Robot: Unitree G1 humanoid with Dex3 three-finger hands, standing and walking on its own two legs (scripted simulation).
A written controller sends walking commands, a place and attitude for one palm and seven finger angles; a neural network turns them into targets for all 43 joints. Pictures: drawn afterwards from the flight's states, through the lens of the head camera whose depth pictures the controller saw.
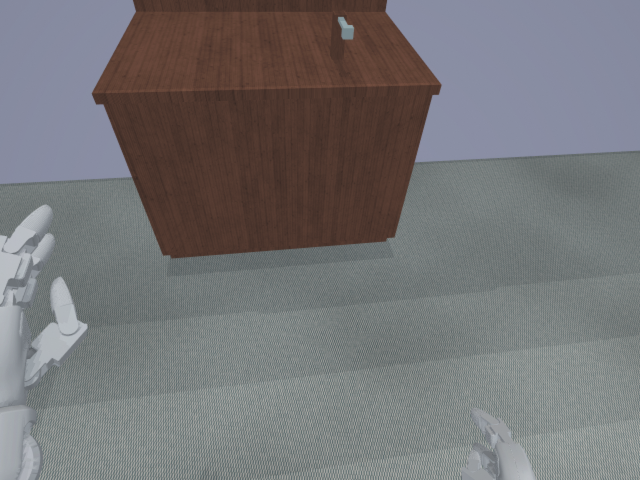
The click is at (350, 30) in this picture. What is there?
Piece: tap's lever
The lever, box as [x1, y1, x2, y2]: [341, 25, 353, 39]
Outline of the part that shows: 342,25 342,38 352,38 352,25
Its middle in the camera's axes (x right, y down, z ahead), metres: +0.07 -0.55 +1.04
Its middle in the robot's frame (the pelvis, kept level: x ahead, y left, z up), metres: +1.16 +0.01 +0.10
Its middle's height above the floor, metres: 0.87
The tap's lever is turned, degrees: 0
